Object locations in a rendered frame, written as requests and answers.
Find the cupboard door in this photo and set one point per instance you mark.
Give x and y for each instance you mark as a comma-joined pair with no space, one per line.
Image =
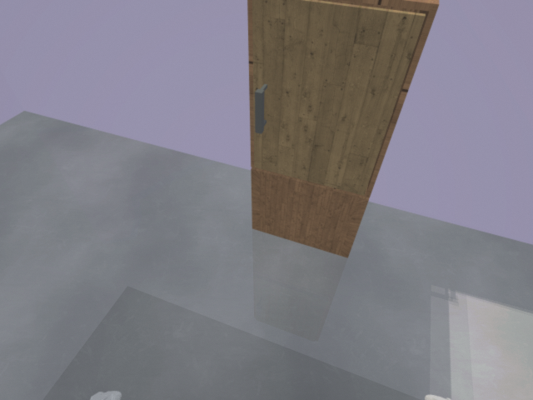
333,73

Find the handle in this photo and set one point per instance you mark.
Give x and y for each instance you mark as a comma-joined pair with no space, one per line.
259,109

